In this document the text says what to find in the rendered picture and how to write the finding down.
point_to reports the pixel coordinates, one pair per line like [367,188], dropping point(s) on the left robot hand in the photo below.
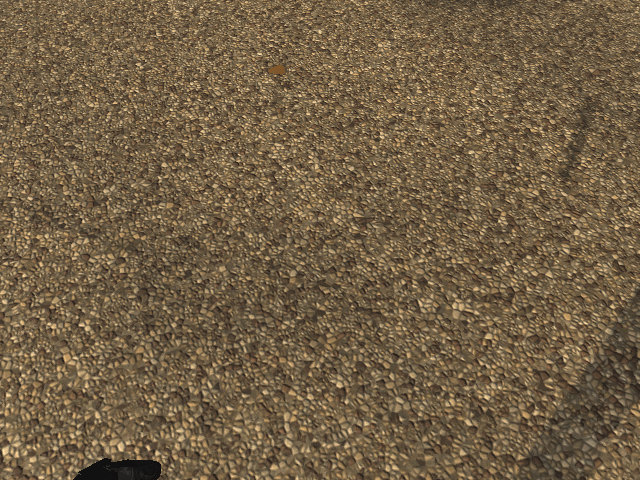
[121,470]

